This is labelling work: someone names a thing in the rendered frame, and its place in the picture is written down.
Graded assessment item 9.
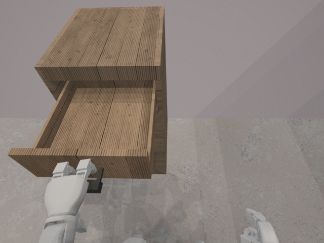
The left robot hand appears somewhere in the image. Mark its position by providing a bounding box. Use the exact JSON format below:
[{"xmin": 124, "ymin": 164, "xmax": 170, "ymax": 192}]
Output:
[{"xmin": 45, "ymin": 159, "xmax": 97, "ymax": 233}]

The right robot hand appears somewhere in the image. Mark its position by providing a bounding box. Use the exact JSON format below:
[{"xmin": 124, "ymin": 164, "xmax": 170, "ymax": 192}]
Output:
[{"xmin": 240, "ymin": 208, "xmax": 279, "ymax": 243}]

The cabinet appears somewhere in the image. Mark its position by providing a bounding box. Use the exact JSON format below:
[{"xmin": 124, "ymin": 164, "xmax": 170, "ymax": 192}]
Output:
[{"xmin": 35, "ymin": 6, "xmax": 168, "ymax": 174}]

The drawer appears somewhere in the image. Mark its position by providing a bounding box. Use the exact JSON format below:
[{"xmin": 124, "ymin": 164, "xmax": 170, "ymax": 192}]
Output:
[{"xmin": 8, "ymin": 80, "xmax": 157, "ymax": 179}]

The handle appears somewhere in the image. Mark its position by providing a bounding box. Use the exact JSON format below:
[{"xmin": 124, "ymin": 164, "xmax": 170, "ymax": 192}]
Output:
[{"xmin": 87, "ymin": 168, "xmax": 104, "ymax": 193}]

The left robot forearm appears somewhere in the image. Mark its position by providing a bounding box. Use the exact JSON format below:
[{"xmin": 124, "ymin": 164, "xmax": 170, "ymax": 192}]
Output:
[{"xmin": 38, "ymin": 215, "xmax": 77, "ymax": 243}]

